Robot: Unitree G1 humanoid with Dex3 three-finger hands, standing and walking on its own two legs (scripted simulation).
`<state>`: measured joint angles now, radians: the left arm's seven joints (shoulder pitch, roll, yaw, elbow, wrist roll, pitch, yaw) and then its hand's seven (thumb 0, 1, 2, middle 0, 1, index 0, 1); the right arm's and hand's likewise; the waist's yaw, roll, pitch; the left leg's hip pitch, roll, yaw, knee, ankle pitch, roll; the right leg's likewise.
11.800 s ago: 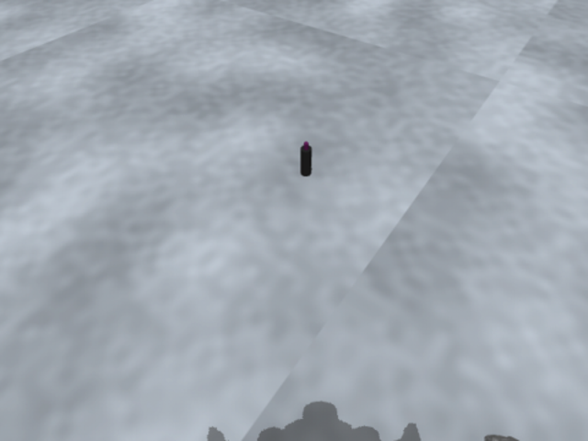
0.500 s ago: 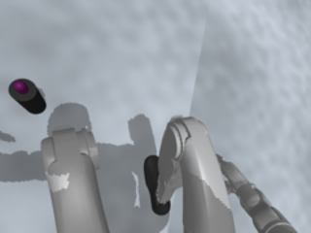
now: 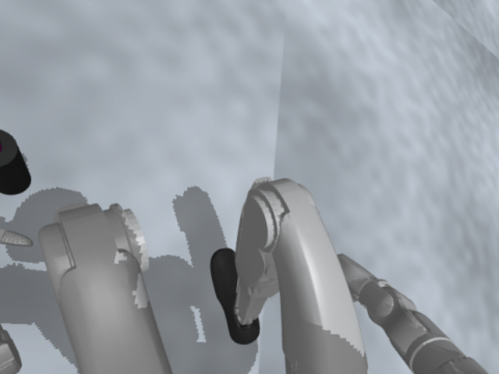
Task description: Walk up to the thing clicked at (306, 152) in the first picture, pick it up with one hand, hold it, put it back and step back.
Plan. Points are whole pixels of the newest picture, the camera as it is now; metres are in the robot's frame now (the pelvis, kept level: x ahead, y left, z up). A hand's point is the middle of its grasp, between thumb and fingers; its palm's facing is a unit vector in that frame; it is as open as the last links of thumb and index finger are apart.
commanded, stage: close in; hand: left
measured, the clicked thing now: (0, 162) +0.42 +0.28 -0.18
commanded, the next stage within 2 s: close in 0.48 s
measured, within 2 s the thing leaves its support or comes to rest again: leaves its support in 1.58 s
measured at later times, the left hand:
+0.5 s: hand (3, 181) +0.39 +0.27 -0.17, palm faces +0.27 -0.96 +0.01, open 16.8 cm
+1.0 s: hand (9, 167) +0.41 +0.27 -0.17, palm faces +0.30 -0.96 +0.01, open 10.2 cm
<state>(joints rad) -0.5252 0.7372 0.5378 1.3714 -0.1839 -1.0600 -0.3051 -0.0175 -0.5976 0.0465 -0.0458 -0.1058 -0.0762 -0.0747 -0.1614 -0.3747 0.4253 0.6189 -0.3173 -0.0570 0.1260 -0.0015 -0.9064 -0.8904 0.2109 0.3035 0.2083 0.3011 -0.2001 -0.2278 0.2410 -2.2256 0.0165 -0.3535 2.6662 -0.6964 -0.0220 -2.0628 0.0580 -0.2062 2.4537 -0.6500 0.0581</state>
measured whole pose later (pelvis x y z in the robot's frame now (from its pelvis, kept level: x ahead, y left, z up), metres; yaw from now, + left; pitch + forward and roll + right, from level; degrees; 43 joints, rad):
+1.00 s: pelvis +0.00 +0.00 +0.00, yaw -2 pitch +12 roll -17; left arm -0.57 0.76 0.45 1.39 -0.12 -1.14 -0.05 -0.01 0.19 0.54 -0.49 -0.47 -0.47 -0.48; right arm -0.18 -0.37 0.49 0.59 -0.35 0.00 0.16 0.00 -0.87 -0.89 0.21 0.30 0.21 0.30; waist -0.23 -0.27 0.29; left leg -2.21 0.02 -0.40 2.68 -0.72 -0.03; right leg -2.05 0.08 -0.24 2.43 -0.64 0.07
